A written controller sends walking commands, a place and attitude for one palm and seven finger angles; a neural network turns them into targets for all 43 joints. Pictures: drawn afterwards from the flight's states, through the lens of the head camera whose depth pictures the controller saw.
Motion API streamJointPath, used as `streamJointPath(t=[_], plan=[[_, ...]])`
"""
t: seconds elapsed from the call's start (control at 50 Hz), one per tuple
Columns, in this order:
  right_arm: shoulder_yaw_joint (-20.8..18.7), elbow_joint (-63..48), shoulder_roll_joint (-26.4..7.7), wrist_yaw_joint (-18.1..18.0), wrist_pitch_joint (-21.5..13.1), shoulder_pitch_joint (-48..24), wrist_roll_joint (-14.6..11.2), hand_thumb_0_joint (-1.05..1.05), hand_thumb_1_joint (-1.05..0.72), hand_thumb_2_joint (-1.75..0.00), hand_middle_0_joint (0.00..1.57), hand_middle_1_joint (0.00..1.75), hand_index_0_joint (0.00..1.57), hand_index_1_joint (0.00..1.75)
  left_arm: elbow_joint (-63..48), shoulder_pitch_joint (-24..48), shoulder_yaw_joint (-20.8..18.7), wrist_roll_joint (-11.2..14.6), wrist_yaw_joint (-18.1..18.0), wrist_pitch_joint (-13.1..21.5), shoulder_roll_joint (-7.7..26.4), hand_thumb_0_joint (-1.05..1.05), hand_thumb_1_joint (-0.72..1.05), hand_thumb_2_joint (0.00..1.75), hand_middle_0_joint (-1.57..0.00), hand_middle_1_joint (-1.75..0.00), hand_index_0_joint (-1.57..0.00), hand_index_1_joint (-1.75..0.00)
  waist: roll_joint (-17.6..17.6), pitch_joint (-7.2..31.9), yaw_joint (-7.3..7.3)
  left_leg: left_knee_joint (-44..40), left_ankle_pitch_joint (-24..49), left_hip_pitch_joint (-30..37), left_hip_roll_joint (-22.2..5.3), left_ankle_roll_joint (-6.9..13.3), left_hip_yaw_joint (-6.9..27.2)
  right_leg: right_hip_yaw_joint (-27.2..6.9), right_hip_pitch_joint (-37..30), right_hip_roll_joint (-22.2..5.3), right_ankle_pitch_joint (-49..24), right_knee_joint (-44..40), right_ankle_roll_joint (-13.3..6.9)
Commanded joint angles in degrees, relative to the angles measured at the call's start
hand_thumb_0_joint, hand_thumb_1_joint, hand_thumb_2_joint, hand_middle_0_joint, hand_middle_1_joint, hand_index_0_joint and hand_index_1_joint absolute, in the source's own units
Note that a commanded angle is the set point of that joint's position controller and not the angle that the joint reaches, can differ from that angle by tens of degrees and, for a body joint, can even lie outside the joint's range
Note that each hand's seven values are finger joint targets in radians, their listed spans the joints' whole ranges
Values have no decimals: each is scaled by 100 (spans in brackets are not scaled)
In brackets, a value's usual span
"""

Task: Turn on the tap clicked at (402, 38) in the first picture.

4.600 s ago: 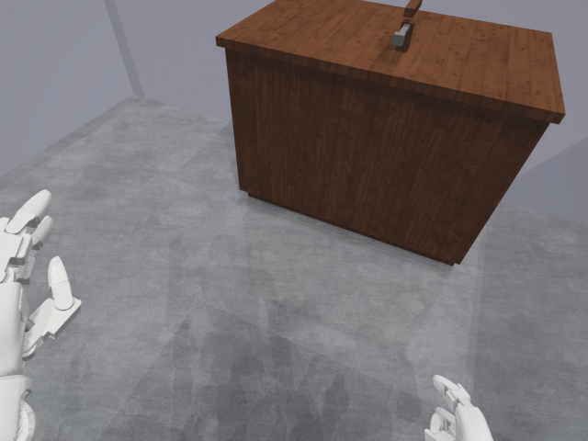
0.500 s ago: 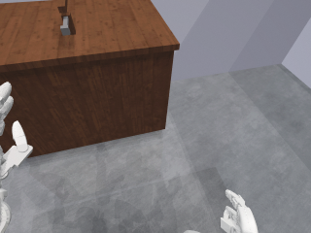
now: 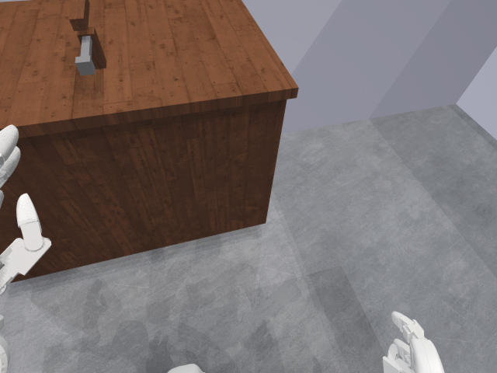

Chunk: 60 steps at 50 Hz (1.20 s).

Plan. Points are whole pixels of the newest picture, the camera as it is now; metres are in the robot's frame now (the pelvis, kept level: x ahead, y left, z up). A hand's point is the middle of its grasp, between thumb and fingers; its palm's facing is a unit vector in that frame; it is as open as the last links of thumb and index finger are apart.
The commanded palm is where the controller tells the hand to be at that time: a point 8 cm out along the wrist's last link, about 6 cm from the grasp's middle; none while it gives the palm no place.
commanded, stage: take the last steps up to it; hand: left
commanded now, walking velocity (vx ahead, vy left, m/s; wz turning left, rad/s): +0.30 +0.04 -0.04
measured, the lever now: (85, 65) +0.64 +0.39 +0.12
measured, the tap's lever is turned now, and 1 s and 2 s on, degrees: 0 0 0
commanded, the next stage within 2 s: come to a stop and stand still in 0.74 s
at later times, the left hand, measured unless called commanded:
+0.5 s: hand (97, 161) +0.33 +0.22 +0.18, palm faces +0.40 -0.81 -0.44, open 7.4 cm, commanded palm +0.27 +0.27 +0.19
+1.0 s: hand (113, 114) +0.41 +0.23 +0.19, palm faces +0.38 -0.80 -0.47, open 7.4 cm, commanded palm +0.36 +0.27 +0.19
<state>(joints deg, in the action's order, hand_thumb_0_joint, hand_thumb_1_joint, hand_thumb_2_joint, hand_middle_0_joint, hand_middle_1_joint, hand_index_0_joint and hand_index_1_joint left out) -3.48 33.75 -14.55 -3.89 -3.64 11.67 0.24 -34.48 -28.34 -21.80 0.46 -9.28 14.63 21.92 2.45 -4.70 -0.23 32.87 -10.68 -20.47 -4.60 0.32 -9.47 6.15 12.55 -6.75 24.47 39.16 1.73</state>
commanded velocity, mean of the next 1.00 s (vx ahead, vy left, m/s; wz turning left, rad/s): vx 0.15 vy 0.05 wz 0.00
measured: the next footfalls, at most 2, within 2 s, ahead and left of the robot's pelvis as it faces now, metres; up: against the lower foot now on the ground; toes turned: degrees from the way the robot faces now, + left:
right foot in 0.32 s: +0.17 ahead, -0.11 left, +0.00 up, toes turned -10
left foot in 0.66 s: +0.25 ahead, +0.13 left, +0.00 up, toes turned +8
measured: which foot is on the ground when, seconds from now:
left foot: down 0.00-0.34, up 0.36-0.64, down 0.66-1.00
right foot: up 0.00-0.30, down 0.32-0.68, up 0.70-0.94, down 0.96-1.00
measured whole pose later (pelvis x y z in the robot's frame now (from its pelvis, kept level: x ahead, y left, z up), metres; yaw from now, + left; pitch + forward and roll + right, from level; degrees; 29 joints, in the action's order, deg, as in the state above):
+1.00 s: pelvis +0.20 -0.01 +0.01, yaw -1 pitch -2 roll +0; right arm 2.6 34.9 -7.4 -2.5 -5.5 12.3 0.2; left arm -28.3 -27.2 -20.9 1.3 -8.4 11.9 21.7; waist -2.5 -3.7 -0.6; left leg 34.2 -17.5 -14.6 -5.9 -1.7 -7.2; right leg 7.3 16.5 -1.3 12.1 31.4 -1.1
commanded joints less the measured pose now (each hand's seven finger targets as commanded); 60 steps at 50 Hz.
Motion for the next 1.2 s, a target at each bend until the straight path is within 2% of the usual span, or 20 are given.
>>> streamJointPath(t=[0.0,0.04,0.1,0.26,0.28,0.32,0.34,0.4,0.44,0.52,0.6,0.62,0.66,0.68,0.72,0.78,0.9,1.0,1.08,1.18], plan=[[-27,-748,-341,-17,-361,-395,-17,0,-90,-90,20,30,20,30,-705,644,-816,103,-116,436,1123,0,90,90,-20,-30,-20,-30,-1994,1194,152,-1570,774,2044,-2173,1450,3431,-528,2428,315,1122,3307,-143],[-105,-636,-363,35,-385,-367,-125,0,-90,-90,20,30,20,30,-831,533,-726,135,-39,407,945,0,90,90,-20,-30,-20,-30,-1395,1057,122,-1330,834,2078,-1852,1395,2509,-554,2891,86,637,3216,-78],[-53,-654,-332,86,-472,-363,-116,0,-90,-90,20,30,20,30,-1064,238,-551,144,16,340,721,0,90,90,-20,-30,-20,-30,-1574,1061,57,-1448,730,1370,-1406,1045,1341,-194,2132,75,-72,2132,-27],[99,-641,-264,-56,-452,-418,-80,0,-90,-90,20,30,20,30,-347,403,-659,109,-47,89,860,0,90,90,-20,-30,-20,-30,-1036,1072,-8,-538,-111,550,-1077,527,530,476,-253,540,-910,-972,-55],[123,-639,-193,-70,-411,-420,-89,0,-90,-90,20,30,20,30,-228,515,-599,74,-38,47,869,0,90,90,-20,-30,-20,-30,-464,1112,-17,290,-513,132,-800,400,306,-35,-684,257,-887,-1347,-233],[180,-719,-112,-22,-416,-564,-61,0,-90,-90,20,30,20,30,-124,800,-843,86,-77,28,1210,0,90,90,-20,-30,-20,-30,1523,988,-107,2991,-2229,-1757,271,-13,244,-3539,-1263,-1708,-1024,-2387,-1307],[58,-576,-257,29,-430,-451,-39,0,-90,-90,20,30,20,30,-44,858,-651,143,-14,64,1018,0,90,90,-20,-30,-20,-30,1435,925,-54,3620,-1924,-1796,132,-83,874,-3608,-1033,-1756,-532,-2590,-1340],[190,-462,-159,59,-263,-621,-54,0,-90,-90,20,30,20,30,-338,774,-638,56,18,204,996,0,90,90,-20,-30,-20,-30,415,802,14,3631,-1222,-1772,-146,-193,943,-1996,-826,-1407,-1810,-2219,-1228],[178,-494,-186,41,-215,-609,-33,0,-90,-90,20,30,20,30,-437,643,-606,30,-16,252,939,0,90,90,-20,-30,-20,-30,410,879,65,2746,-994,-1279,-166,-183,736,-1141,-579,-1202,-2645,-2104,-1072],[130,-755,-114,4,-268,-558,4,0,-90,-90,20,30,20,30,-860,314,-736,72,-137,263,1001,0,90,90,-20,-30,-20,-30,438,1132,-125,730,-752,-279,74,-71,123,-775,-704,-995,-2643,-1858,-1051],[25,-847,-212,-67,-263,-334,-29,0,-90,-90,20,30,20,30,-889,499,-583,119,-187,208,880,0,90,90,-20,-30,-20,-30,6,1145,18,-716,7,1066,193,-43,-12,-611,-284,-578,-1577,-1135,-671],[-19,-848,-326,-93,-255,-265,-61,0,-90,-90,20,30,20,30,-827,640,-610,125,-183,241,926,0,90,90,-20,-30,-20,-30,-532,1127,78,-908,53,1465,-144,130,484,-471,182,-298,-1114,-517,-488],[-17,-867,-382,-74,-285,-285,-94,0,-90,-90,20,30,20,30,-562,742,-580,155,-126,309,875,0,90,90,-20,-30,-20,-30,-2119,1080,93,-1613,509,1969,-1726,1019,2848,-111,1717,563,1206,1572,-150],[38,-859,-322,-77,-352,-366,-27,0,-90,-90,20,30,20,30,-564,867,-619,137,-95,332,1039,0,90,90,-20,-30,-20,-30,-2212,892,82,-1785,279,1706,-1981,1253,3406,-442,1993,445,1161,2270,-183],[-18,-731,-336,4,-409,-312,-98,0,-90,-90,20,30,20,30,-669,743,-444,116,-37,327,843,0,90,90,-20,-30,-20,-30,-1417,849,85,-1463,938,1867,-1731,1285,2611,-544,2334,252,592,2260,-121],[-12,-729,-381,77,-458,-282,-70,0,-90,-90,20,30,20,30,-1014,383,-449,127,4,221,776,0,90,90,-20,-30,-20,-30,-1566,1072,25,-1299,1590,1463,-1199,915,1375,-160,1514,317,-41,1237,-68],[183,-738,-253,27,-499,-346,-64,0,-90,-90,20,30,20,30,-605,411,-574,159,-66,34,874,0,90,90,-20,-30,-20,-30,-1223,1050,22,-754,1309,839,-980,329,725,176,-221,588,-1240,-1238,14],[155,-710,-155,68,-426,-353,-70,0,-90,-90,20,30,20,30,-34,565,-532,174,-45,-124,900,0,90,90,-20,-30,-20,-30,1165,1070,25,1515,-1726,-121,318,-259,588,-2176,-540,-1221,-4566,-1960,-908],[321,-763,-10,9,-251,-656,-51,0,-90,-90,20,30,20,30,-418,432,-657,85,-137,-59,921,0,90,90,-20,-30,-20,-30,650,1487,10,1459,-1764,-290,273,-252,883,-1282,-1230,-1170,-5653,-1378,-944],[192,-888,-118,-55,-57,-480,-9,0,-90,-90,20,30,20,30,-818,-128,-754,104,-207,-81,926,0,90,90,-20,-30,-20,-30,451,1555,34,-351,-564,476,345,-197,670,-976,-957,-758,-4048,-1327,-688]])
